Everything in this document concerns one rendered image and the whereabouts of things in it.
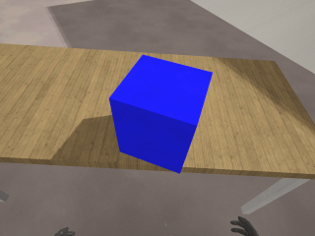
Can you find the robot right hand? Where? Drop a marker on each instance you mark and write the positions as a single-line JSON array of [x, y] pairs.
[[248, 230]]

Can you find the carton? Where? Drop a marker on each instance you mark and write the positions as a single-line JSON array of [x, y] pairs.
[[156, 110]]

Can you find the table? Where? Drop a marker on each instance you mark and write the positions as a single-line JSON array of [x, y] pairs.
[[55, 110]]

